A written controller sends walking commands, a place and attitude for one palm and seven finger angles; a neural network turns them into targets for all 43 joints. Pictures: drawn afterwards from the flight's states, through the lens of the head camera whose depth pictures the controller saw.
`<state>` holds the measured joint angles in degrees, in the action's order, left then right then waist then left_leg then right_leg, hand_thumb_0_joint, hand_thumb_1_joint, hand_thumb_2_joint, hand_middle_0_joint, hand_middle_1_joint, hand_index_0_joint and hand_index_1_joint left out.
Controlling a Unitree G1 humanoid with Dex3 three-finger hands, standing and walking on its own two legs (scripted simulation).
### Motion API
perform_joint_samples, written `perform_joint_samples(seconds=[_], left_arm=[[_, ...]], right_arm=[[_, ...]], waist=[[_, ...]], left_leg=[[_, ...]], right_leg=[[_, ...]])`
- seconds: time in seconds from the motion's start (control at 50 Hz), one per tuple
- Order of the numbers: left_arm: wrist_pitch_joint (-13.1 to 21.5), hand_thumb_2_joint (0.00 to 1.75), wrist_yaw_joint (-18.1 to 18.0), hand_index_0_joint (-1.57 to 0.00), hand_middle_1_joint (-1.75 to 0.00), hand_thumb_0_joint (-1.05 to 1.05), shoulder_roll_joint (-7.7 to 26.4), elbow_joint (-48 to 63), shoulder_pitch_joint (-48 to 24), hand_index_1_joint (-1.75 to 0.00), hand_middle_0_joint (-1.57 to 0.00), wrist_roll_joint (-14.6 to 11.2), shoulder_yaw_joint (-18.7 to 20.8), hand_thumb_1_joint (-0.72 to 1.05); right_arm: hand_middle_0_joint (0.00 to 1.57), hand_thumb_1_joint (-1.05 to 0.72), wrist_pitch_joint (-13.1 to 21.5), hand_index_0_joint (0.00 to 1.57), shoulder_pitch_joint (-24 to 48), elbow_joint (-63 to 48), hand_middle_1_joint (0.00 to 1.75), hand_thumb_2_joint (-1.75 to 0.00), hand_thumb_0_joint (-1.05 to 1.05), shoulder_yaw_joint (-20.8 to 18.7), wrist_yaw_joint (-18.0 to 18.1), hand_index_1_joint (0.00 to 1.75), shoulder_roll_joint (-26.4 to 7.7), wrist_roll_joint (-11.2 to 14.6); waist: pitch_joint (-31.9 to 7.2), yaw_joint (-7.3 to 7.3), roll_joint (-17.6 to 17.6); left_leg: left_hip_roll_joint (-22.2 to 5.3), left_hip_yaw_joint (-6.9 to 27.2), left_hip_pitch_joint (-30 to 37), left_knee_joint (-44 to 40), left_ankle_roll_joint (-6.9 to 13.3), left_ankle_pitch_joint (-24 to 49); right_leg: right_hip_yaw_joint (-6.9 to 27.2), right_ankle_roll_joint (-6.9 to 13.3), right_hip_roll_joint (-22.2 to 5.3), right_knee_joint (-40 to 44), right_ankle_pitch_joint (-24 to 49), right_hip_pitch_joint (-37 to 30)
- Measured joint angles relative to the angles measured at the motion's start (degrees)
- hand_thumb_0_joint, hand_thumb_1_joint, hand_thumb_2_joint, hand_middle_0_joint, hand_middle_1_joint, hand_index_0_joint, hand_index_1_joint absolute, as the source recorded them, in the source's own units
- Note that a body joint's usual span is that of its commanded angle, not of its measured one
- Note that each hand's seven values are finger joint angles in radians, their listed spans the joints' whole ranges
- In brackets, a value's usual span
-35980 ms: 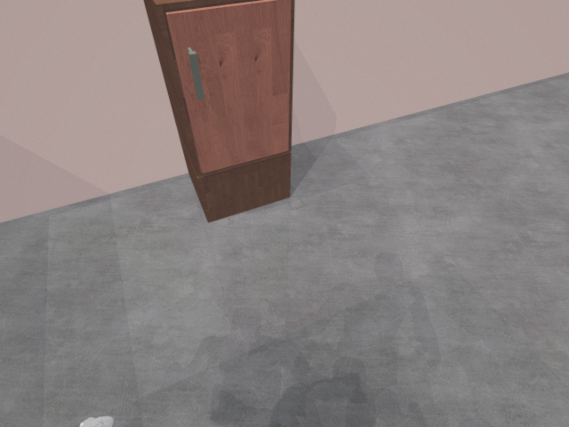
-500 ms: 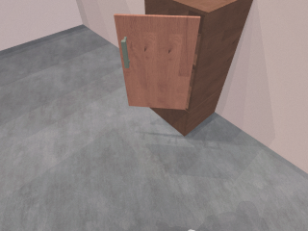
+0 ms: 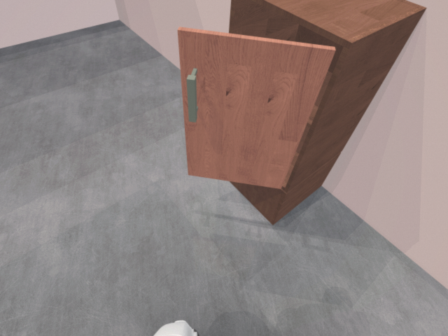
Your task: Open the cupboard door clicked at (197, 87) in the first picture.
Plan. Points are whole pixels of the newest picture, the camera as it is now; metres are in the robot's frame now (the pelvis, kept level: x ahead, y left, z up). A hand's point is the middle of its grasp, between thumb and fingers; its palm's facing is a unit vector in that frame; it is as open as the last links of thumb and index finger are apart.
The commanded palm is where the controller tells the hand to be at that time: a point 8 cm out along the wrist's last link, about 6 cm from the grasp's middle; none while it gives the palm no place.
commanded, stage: take the last steps up to it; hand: left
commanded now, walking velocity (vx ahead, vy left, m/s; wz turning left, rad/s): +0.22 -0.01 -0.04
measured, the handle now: (193, 95) +0.72 +0.16 -0.01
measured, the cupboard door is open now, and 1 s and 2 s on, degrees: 42 42 42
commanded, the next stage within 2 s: come to a stop and stand still in 0.22 s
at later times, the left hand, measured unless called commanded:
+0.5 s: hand (156, 279) +0.24 +0.17 -0.14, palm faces -0.06 -0.98 -0.21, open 7.4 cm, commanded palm none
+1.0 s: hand (119, 332) +0.14 +0.22 -0.16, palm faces +0.05 -0.98 -0.21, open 7.4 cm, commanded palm none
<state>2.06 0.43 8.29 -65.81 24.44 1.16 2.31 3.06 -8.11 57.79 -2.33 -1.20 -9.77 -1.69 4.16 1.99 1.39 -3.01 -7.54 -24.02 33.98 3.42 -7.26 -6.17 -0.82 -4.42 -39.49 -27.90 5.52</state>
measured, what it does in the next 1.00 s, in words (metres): walks ahead: right foot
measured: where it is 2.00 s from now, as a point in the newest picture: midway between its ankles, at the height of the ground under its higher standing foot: outside the picture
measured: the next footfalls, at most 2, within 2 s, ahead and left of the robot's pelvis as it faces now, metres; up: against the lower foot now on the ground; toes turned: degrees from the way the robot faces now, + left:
right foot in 0.40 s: +0.19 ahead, -0.13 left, +0.00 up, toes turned -7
right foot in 1.04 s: +0.10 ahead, -0.12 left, +0.00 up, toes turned -3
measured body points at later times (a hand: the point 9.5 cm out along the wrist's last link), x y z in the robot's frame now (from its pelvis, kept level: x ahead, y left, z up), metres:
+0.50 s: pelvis +0.14 -0.01 +0.02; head +0.16 -0.02 +0.46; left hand +0.24 +0.22 -0.13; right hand +0.09 -0.22 -0.15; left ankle +0.10 +0.09 -0.72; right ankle +0.15 -0.12 -0.72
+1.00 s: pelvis +0.11 +0.02 +0.02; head +0.14 +0.04 +0.47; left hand +0.14 +0.27 -0.14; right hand +0.18 -0.21 -0.13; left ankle +0.12 +0.10 -0.72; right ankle +0.07 -0.12 -0.70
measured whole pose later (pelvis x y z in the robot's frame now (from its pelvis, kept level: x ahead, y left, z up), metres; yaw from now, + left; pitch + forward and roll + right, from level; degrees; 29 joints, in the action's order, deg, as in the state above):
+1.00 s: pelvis +0.11 +0.02 +0.02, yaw -1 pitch +0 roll +0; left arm -2.9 -1.3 12.1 -60.3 13.0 0.9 2.7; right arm -0.3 -10.1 58.6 -1.1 2.0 -8.5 -0.8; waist 2.8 1.4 1.7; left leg 0.3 -6.7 -12.9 26.4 3.6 -13.6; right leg -0.7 -0.5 -1.9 -36.9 -22.7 13.0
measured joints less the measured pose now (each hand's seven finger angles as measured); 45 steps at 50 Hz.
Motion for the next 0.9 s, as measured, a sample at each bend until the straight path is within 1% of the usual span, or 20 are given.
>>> perform_joint_samples(seconds=[0.04,0.08,0.12,0.2,0.26,0.32,0.36,0.4,0.42,0.46,0.52,0.6,0.66,0.7,0.72,0.74,0.78,0.8,0.84,0.9], left_arm=[[-1.0,0.9,-0.1,-0.2,-0.3,0.0,0.5,-0.1,-1.2,-0.3,-0.2,0.0,0.0,0.91],[-1.5,0.9,0.0,-0.2,-0.3,0.0,1.0,0.6,-3.4,-0.3,-0.2,0.3,0.3,0.91],[-1.6,0.9,0.1,-0.19,-0.3,0.0,1.2,2.1,-5.8,-0.3,-0.2,0.5,0.6,0.91],[-1.3,0.9,0.1,-0.19,-0.3,0.0,1.2,5.5,-10.0,-0.3,-0.19,0.6,0.9,0.91],[-1.5,0.9,0.0,-0.19,-0.3,0.01,2.1,7.0,-12.6,-0.3,-0.2,0.7,1.2,0.93],[-1.6,0.9,0.2,-0.19,-0.3,0.0,2.7,7.9,-14.5,-0.3,-0.19,0.6,1.1,0.93],[-1.5,0.9,0.3,-0.19,-0.3,0.0,2.9,8.3,-15.4,-0.3,-0.19,0.6,0.9,0.92],[-0.9,0.9,0.1,-0.19,-0.3,0.0,3.4,8.6,-15.7,-0.3,-0.19,0.5,0.4,0.92],[-0.4,0.9,-0.3,-0.19,-0.3,0.0,3.3,8.2,-15.9,-0.3,-0.19,0.4,0.3,0.92],[-0.3,0.9,-0.8,-0.19,-0.3,0.0,2.3,7.1,-16.4,-0.3,-0.19,0.0,-0.6,0.92],[-0.8,0.9,-1.4,-0.19,-0.3,0.0,1.3,6.6,-16.6,-0.3,-0.2,-0.5,-1.4,0.91],[-1.7,0.9,-1.9,-0.2,-0.3,0.0,0.5,7.1,-17.1,-0.3,-0.2,-0.5,-1.2,0.91],[-2.2,0.9,-2.3,-0.2,-0.3,0.0,0.1,7.5,-17.2,-0.3,-0.2,-0.2,-0.5,0.91],[-2.5,0.9,-2.5,-0.2,-0.3,-0.01,0.7,7.7,-17.0,-0.3,-0.2,-0.1,0.2,0.91],[-2.8,0.9,-2.5,-0.2,-0.3,-0.01,1.2,7.7,-16.7,-0.3,-0.2,-0.2,0.4,0.92],[-3.2,0.9,-2.4,-0.2,-0.3,-0.01,1.8,7.5,-16.2,-0.3,-0.2,-0.2,0.6,0.92],[-4.7,0.9,-2.4,-0.2,-0.3,-0.01,2.7,7.1,-15.0,-0.3,-0.2,-0.2,0.9,0.92],[-5.3,0.9,-2.3,-0.2,-0.3,-0.01,3.0,6.9,-14.5,-0.3,-0.2,-0.1,1.1,0.91],[-5.8,0.9,-2.2,-0.2,-0.3,-0.01,3.7,6.5,-13.9,-0.3,-0.2,-0.1,1.3,0.91],[-5.7,0.9,-2.0,-0.2,-0.3,0.0,4.2,6.2,-13.1,-0.3,-0.2,-0.1,1.3,0.91]], right_arm=[[0.2,-0.91,0.4,0.2,0.3,-0.7,0.3,-0.9,0.0,0.3,0.7,0.3,0.7,0.1],[0.2,-0.91,0.5,0.2,-0.4,-0.8,0.3,-0.9,0.0,0.5,1.3,0.3,1.4,0.1],[0.2,-0.92,0.8,0.21,-1.5,-0.6,0.3,-0.9,-0.01,0.1,2.2,0.3,1.5,0.5],[0.2,-0.95,0.6,0.21,-4.2,0.7,0.3,-0.9,-0.01,0.2,2.3,0.3,0.4,0.3],[0.2,-0.94,0.0,0.21,-6.4,1.9,0.3,-0.9,-0.01,0.5,2.1,0.3,0.4,0.1],[0.2,-0.93,-0.6,0.21,-8.4,3.0,0.3,-0.9,-0.01,0.6,1.8,0.3,0.8,-0.1],[0.2,-0.92,-1.0,0.21,-9.7,3.8,0.3,-0.9,0.0,0.7,1.8,0.3,1.1,-0.1],[0.2,-0.92,-1.3,0.21,-11.1,4.7,0.3,-0.9,0.0,1.0,1.9,0.3,1.8,0.3],[0.2,-0.91,-1.5,0.2,-11.3,5.3,0.3,-0.9,0.0,1.2,2.0,0.3,1.9,0.5],[0.2,-0.91,-2.2,0.2,-11.0,6.1,0.3,-0.9,0.0,1.4,2.1,0.3,1.6,0.9],[0.2,-0.91,-3.1,0.2,-10.8,6.6,0.3,-0.9,0.0,1.5,2.3,0.3,1.9,1.4],[0.2,-0.91,-4.6,0.2,-9.7,5.7,0.3,-0.9,0.0,1.0,2.6,0.3,2.1,1.6],[0.2,-0.91,-5.6,0.2,-7.9,4.3,0.3,-0.9,0.0,0.2,2.7,0.3,1.4,1.7],[0.2,-0.91,-5.7,0.2,-6.5,3.3,0.3,-0.9,0.0,-0.1,2.7,0.3,0.8,1.7],[0.2,-0.91,-5.6,0.2,-5.9,2.9,0.3,-0.9,0.0,-0.3,2.8,0.3,0.6,1.6],[0.2,-0.91,-5.3,0.2,-5.4,2.5,0.3,-0.9,0.0,-0.3,2.8,0.3,0.6,1.4],[0.2,-0.91,-5.0,0.2,-5.0,1.4,0.3,-0.9,0.0,-0.3,2.8,0.3,0.5,0.9],[0.2,-0.91,-4.8,0.2,-4.8,0.9,0.3,-0.9,0.0,-0.2,3.1,0.3,0.5,0.7],[0.2,-0.91,-4.3,0.2,-4.3,0.1,0.3,-0.9,0.0,0.2,3.5,0.3,0.7,0.4],[0.2,-0.91,-3.8,0.2,-3.4,0.0,0.3,-0.9,0.0,0.9,3.6,0.3,0.9,0.4]], waist=[[0.4,-0.05,1.0],[0.2,-0.13,1.4],[-0.2,-0.27,1.2],[-1.5,-0.71,0.4],[-2.2,-1.5,0.0],[-2.5,-2.47,-0.3],[-2.6,-3.14,-0.6],[-2.8,-3.47,0.3],[-2.9,-3.4,0.3],[-2.5,-4.25,-1.3],[-2.7,-5.07,-1.6],[-1.7,-4.29,-0.7],[-0.4,-3.27,-0.4],[0.3,-2.7,0.1],[0.5,-2.46,0.6],[0.4,-2.17,1.5],[-0.6,-1.83,2.0],[-1.0,-1.88,2.0],[-1.1,-1.82,1.8],[-1.0,-1.2,1.4]], left_leg=[[0.5,-1.2,0.7,2.2,0.7,-3.8],[1.1,-1.9,2.7,0.3,0.6,-5.1],[1.8,-2.2,5.0,-3.1,0.4,-4.2],[2.7,-2.5,9.3,-9.3,1.0,-2.9],[3.0,-2.3,11.8,-11.8,0.7,-3.1],[2.9,-2.3,13.6,-12.1,0.1,-4.4],[2.6,-2.3,14.2,-10.9,-0.5,-6.2],[2.9,-2.6,14.2,-8.0,-1.3,-8.8],[2.7,-2.8,14.0,-6.4,-1.8,-10.2],[1.8,-2.1,14.6,-5.9,-2.7,-10.8],[1.5,-1.2,15.2,-6.6,-3.3,-11.4],[1.3,-0.2,13.5,-3.0,-4.6,-11.5],[1.5,1.6,10.8,1.4,-5.3,-16.7],[1.7,2.2,10.3,-0.5,-5.5,-15.2],[1.8,1.8,10.6,-2.0,-4.8,-10.8],[2.2,1.2,10.7,-2.0,-3.4,-9.5],[2.5,0.6,10.6,-2.3,-1.0,-10.2],[2.5,0.6,10.6,-2.8,-0.4,-10.3],[2.6,0.8,10.8,-4.2,0.1,-9.5],[2.8,1.2,11.2,-6.4,0.2,-7.7]], right_leg=[[3.0,1.3,0.2,-16.8,-0.8,7.8],[3.5,1.7,0.1,-25.9,2.5,14.6],[3.3,1.5,-0.3,-27.2,5.6,19.4],[2.8,0.9,-1.0,-19.7,10.0,23.7],[2.5,0.7,-1.1,-11.3,11.6,22.9],[2.4,0.6,-0.7,-3.8,11.8,20.1],[2.0,0.6,-0.1,1.5,12.3,17.0],[2.5,0.8,0.2,8.5,18.1,12.7],[2.8,0.9,0.3,9.4,16.6,11.7],[2.3,1.0,1.3,8.7,13.9,10.9],[1.4,1.2,1.4,9.0,12.8,10.2],[0.8,1.4,1.3,8.6,12.3,10.0],[0.3,1.2,1.3,8.4,12.5,10.1],[0.3,0.8,1.1,8.0,12.7,10.3],[0.5,0.4,0.9,7.4,12.6,10.6],[1.0,0.0,0.5,6.8,12.4,10.8],[2.7,0.0,1.0,1.9,6.2,12.6],[4.0,0.2,1.7,-2.4,3.5,13.8],[5.8,0.6,2.8,-9.0,1.3,15.2],[6.3,0.4,3.2,-9.9,0.9,14.0]])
